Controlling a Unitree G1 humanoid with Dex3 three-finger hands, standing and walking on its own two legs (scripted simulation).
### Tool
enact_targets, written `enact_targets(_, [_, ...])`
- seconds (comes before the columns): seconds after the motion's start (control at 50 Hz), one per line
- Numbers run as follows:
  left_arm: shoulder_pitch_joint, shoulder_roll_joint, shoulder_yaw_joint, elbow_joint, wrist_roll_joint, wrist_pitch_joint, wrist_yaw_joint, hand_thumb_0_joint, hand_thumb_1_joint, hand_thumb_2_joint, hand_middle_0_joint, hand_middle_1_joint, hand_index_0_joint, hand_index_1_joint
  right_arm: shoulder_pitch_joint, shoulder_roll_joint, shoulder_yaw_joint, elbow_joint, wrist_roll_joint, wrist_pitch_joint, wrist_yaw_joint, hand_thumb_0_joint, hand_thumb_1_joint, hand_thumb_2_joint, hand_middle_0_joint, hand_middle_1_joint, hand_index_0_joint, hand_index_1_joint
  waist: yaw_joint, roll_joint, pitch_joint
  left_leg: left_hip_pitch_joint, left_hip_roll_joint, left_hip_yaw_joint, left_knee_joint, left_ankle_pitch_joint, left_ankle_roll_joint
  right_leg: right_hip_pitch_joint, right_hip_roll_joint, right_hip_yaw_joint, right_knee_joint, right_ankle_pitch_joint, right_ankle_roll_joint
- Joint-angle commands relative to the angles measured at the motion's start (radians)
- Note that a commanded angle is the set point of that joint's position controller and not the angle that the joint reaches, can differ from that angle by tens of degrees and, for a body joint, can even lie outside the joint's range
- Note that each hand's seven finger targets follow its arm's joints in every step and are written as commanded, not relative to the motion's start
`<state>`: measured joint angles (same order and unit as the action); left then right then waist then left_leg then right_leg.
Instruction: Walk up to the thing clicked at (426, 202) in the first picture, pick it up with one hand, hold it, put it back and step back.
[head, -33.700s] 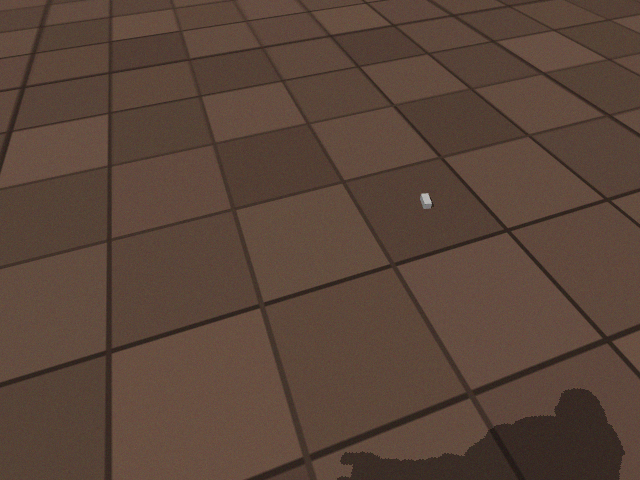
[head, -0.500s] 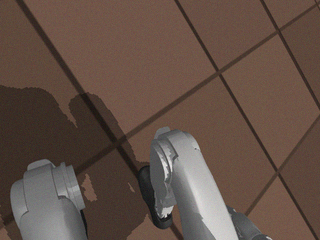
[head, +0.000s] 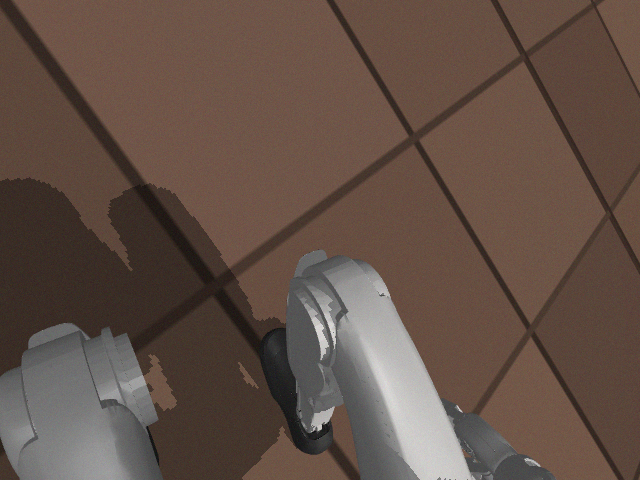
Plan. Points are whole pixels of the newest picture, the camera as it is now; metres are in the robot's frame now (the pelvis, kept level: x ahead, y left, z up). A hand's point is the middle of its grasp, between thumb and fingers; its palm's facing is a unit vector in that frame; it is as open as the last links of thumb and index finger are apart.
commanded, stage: open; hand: left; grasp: from above
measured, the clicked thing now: out of the picture +0.45 +0.37 -0.28
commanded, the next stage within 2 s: withdraw in 1.14 s
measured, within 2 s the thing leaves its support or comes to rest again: neither
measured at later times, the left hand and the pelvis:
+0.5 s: hand out of the picture +0.43 +0.35 -0.24, palm faces -0.47 -0.12 -0.87, open 8.4 cm; pelvis +0.00 +0.00 +0.00, yaw -1 degrees
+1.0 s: hand out of the picture +0.43 +0.36 -0.24, palm faces -0.48 -0.11 -0.87, open 11.4 cm; pelvis +0.00 +0.00 +0.00, yaw -1 degrees
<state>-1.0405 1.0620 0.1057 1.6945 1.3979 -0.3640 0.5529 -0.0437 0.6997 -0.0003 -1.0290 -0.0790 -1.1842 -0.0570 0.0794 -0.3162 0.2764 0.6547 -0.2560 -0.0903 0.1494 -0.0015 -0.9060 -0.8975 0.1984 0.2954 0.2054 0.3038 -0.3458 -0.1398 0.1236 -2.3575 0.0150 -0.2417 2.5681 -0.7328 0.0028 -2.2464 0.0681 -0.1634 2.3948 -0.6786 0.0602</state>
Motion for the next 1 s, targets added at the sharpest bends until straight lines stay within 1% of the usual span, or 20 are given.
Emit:
enact_targets(0.0, [-0.236,0.245,0.014,-0.093,-0.021,0.007,0.038,0.0,0.846,0.0,-1.12,-0.132,-1.182,-0.067,0.172,-0.318,-0.089,-0.004,0.001,-0.008,-0.011,0.0,-0.902,-0.898,0.2,0.3,0.2,0.3,-0.035,0.498,-0.608,0.479,0.019,0.086,-0.27,0.237,0.012,0.318,0.038,-0.098,-0.199,0.254,-0.079])
enact_targets(0.06, [-0.226,0.227,-0.01,-0.075,-0.018,0.011,0.037,0.0,0.83,0.0,-1.111,-0.134,-1.174,-0.07,0.167,-0.317,-0.082,-0.01,0.001,-0.015,-0.007,0.0,-0.903,-0.899,0.2,0.3,0.2,0.3,-0.041,0.505,-0.596,0.492,0.019,0.081,-0.283,0.229,0.01,0.308,0.038,-0.101,-0.19,0.249,-0.081])
enact_targets(0.14, [-0.266,0.22,-0.027,-0.124,-0.019,0.008,0.03,0.0,0.533,0.107,-0.863,-0.307,-0.927,-0.242,0.17,-0.321,-0.081,-0.007,0.003,-0.022,-0.004,0.0,-0.895,-0.895,0.201,0.3,0.201,0.3,-0.045,0.537,-0.615,0.534,0.023,0.072,-0.286,0.252,0.004,0.305,0.039,-0.103,-0.186,0.263,-0.082])
enact_targets(0.22, [-0.247,0.235,-0.008,-0.101,-0.033,0.015,0.03,0.0,0.409,0.211,-0.791,-0.359,-0.841,-0.309,0.163,-0.331,-0.079,-0.022,0.005,-0.032,0.002,0.0,-0.899,-0.898,0.201,0.301,0.201,0.301,-0.048,0.526,-0.591,0.502,0.022,0.072,-0.284,0.245,0.004,0.307,0.037,-0.107,-0.188,0.261,-0.081])
enact_targets(0.28, [-0.239,0.279,0.019,-0.113,-0.024,0.015,0.035,0.0,0.333,0.275,-0.74,-0.404,-0.784,-0.36,0.169,-0.324,-0.073,-0.023,0.002,-0.028,0.0,0.0,-0.899,-0.898,0.201,0.301,0.201,0.301,-0.032,0.561,-0.646,0.53,0.025,0.075,-0.288,0.256,0.001,0.347,0.037,-0.099,-0.186,0.269,-0.084])
enact_targets(0.3, [-0.267,0.236,-0.018,-0.147,-0.026,0.014,0.03,0.0,0.307,0.296,-0.721,-0.425,-0.763,-0.383,0.169,-0.315,-0.074,-0.012,0.001,-0.028,0.002,0.0,-0.899,-0.899,0.201,0.301,0.201,0.301,-0.034,0.563,-0.634,0.529,0.025,0.076,-0.283,0.248,0.002,0.32,0.04,-0.098,-0.182,0.264,-0.085])
enact_targets(0.32, [-0.236,0.263,0.011,-0.115,-0.026,0.019,0.034,0.0,0.275,0.326,-0.702,-0.43,-0.739,-0.392,0.163,-0.324,-0.077,-0.022,0.002,-0.027,0.002,0.0,-0.898,-0.898,0.201,0.301,0.201,0.301,-0.033,0.561,-0.643,0.534,0.025,0.077,-0.284,0.254,0.001,0.333,0.039,-0.102,-0.186,0.265,-0.084])
enact_targets(0.38, [-0.255,0.255,0.001,-0.148,-0.033,0.019,0.033,0.0,0.201,0.386,-0.642,-0.481,-0.676,-0.447,0.155,-0.328,-0.075,-0.022,0.004,-0.031,0.004,0.0,-0.898,-0.899,0.201,0.301,0.201,0.301,-0.035,0.561,-0.633,0.529,0.026,0.078,-0.283,0.262,0.002,0.334,0.044,-0.102,-0.189,0.276,-0.084])
enact_targets(0.5, [-0.218,0.274,0.031,-0.123,-0.037,0.028,0.022,0.0,0.117,0.459,-0.568,-0.548,-0.599,-0.517,0.169,-0.334,-0.07,-0.03,0.005,-0.031,0.007,0.0,-0.898,-0.899,0.201,0.301,0.201,0.301,-0.045,0.537,-0.6,0.517,0.026,0.072,-0.28,0.269,0.001,0.33,0.037,-0.108,-0.189,0.277,-0.083])
enact_targets(0.58, [-0.247,0.275,0.017,-0.174,-0.048,0.019,0.01,0.0,0.05,0.513,-0.514,-0.598,-0.543,-0.569,0.151,-0.334,-0.077,-0.038,0.009,-0.033,0.005,0.0,-0.897,-0.899,0.201,0.301,0.201,0.301,-0.029,0.56,-0.652,0.531,0.029,0.074,-0.282,0.253,0.001,0.349,0.04,-0.099,-0.193,0.266,-0.085])
enact_targets(0.64, [-0.191,0.272,0.025,-0.113,-0.048,0.018,0.01,0.0,-0.007,0.56,-0.468,-0.632,-0.493,-0.607,0.166,-0.332,-0.067,-0.03,0.007,-0.028,0.004,0.0,-0.897,-0.899,0.201,0.301,0.201,0.301,-0.04,0.518,-0.606,0.496,0.026,0.074,-0.268,0.266,0.003,0.348,0.04,-0.109,-0.197,0.277,-0.083])
enact_targets(0.68, [-0.24,0.248,-0.006,-0.169,-0.041,0.012,0.002,0.0,-0.02,0.575,-0.451,-0.665,-0.478,-0.636,0.159,-0.325,-0.071,-0.036,0.006,-0.03,0.005,0.0,-0.895,-0.898,0.201,0.301,0.201,0.301,-0.04,0.554,-0.626,0.525,0.028,0.076,-0.277,0.257,0.003,0.343,0.043,-0.1,-0.194,0.269,-0.083])
enact_targets(0.74, [-0.202,0.267,0.018,-0.125,-0.05,0.015,0.006,0.0,-0.052,0.596,-0.415,-0.694,-0.444,-0.664,0.164,-0.344,-0.075,-0.031,0.009,-0.027,0.005,0.0,-0.896,-0.899,0.201,0.301,0.201,0.301,-0.039,0.528,-0.603,0.51,0.026,0.068,-0.284,0.255,0.0,0.329,0.039,-0.113,-0.192,0.265,-0.086])
enact_targets(0.76, [-0.236,0.261,0.004,-0.181,-0.048,0.007,0.007,0.0,-0.069,0.613,-0.407,-0.699,-0.432,-0.672,0.158,-0.335,-0.072,-0.035,0.011,-0.026,0.006,0.0,-0.896,-0.899,0.201,0.301,0.201,0.301,-0.032,0.559,-0.614,0.521,0.027,0.07,-0.288,0.266,-0.003,0.333,0.041,-0.111,-0.19,0.272,-0.085])
enact_targets(0.78, [-0.211,0.297,0.034,-0.155,-0.039,0.009,0.013,0.0,-0.077,0.623,-0.402,-0.703,-0.427,-0.677,0.164,-0.342,-0.07,-0.031,0.007,-0.021,0.003,0.0,-0.895,-0.898,0.201,0.301,0.201,0.301,-0.026,0.561,-0.648,0.546,0.028,0.064,-0.29,0.287,-0.004,0.347,0.039,-0.115,-0.189,0.285,-0.085])
enact_targets(0.82, [-0.254,0.241,-0.011,-0.19,-0.042,0.005,0.01,0.0,-0.094,0.637,-0.379,-0.725,-0.406,-0.697,0.172,-0.328,-0.071,-0.014,0.007,-0.019,0.006,0.0,-0.893,-0.897,0.201,0.301,0.201,0.301,-0.033,0.568,-0.632,0.544,0.027,0.063,-0.293,0.282,-0.005,0.32,0.039,-0.115,-0.182,0.284,-0.086])
enact_targets(0.86, [-0.204,0.247,0.001,-0.111,-0.048,0.01,0.01,0.0,-0.098,0.645,-0.367,-0.749,-0.397,-0.717,0.15,-0.343,-0.073,-0.036,0.01,-0.024,0.006,0.0,-0.893,-0.897,0.201,0.301,0.201,0.301,-0.046,0.529,-0.576,0.498,0.025,0.064,-0.29,0.238,-0.001,0.301,0.038,-0.117,-0.191,0.251,-0.084])
enact_targets(0.9, [-0.233,0.265,0.001,-0.138,-0.028,0.009,0.011,0.0,-0.122,0.662,-0.351,-0.765,-0.379,-0.735,0.155,-0.339,-0.076,-0.032,0.013,-0.025,0.005,0.0,-0.894,-0.898,0.201,0.301,0.201,0.301,-0.04,0.544,-0.591,0.517,0.029,0.065,-0.289,0.227,0.0,0.3,0.038,-0.109,-0.19,0.244,-0.085])
enact_targets(0.94, [-0.247,0.276,0.017,-0.176,-0.037,0.009,0.018,0.0,-0.126,0.67,-0.349,-0.756,-0.374,-0.729,0.161,-0.338,-0.074,-0.032,0.012,-0.025,0.005,0.0,-0.892,-0.897,0.201,0.301,0.201,0.301,-0.027,0.567,-0.641,0.549,0.028,0.063,-0.294,0.266,-0.004,0.327,0.037,-0.111,-0.187,0.272,-0.084])
enact_targets(0.98, [-0.215,0.251,0.005,-0.122,-0.039,0.011,0.015,0.0,-0.139,0.672,-0.328,-0.788,-0.359,-0.755,0.155,-0.342,-0.075,-0.037,0.012,-0.03,0.009,0.0,-0.894,-0.898,0.201,0.301,0.201,0.301,-0.045,0.551,-0.595,0.54,0.028,0.057,-0.293,0.264,-0.005,0.296,0.034,-0.117,-0.181,0.265,-0.085])
